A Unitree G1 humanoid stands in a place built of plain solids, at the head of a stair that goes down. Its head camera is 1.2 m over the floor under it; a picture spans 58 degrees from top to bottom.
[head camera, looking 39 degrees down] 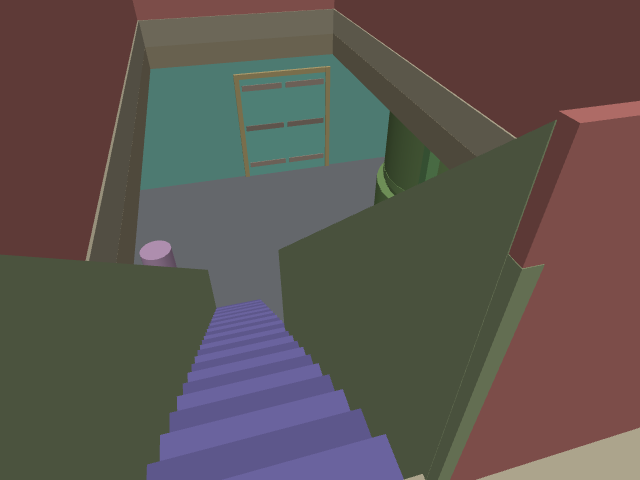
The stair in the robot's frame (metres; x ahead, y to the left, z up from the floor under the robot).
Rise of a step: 0.19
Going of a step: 0.21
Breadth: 0.88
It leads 15 degrees to the left of straight ahead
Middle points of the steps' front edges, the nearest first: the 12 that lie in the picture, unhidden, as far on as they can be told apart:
0.60 0.17 -0.19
0.80 0.23 -0.38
1.00 0.28 -0.57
1.20 0.34 -0.75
1.40 0.39 -0.94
1.60 0.45 -1.13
1.81 0.51 -1.32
2.01 0.56 -1.51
2.21 0.62 -1.70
2.41 0.67 -1.89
2.61 0.73 -2.08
2.81 0.78 -2.27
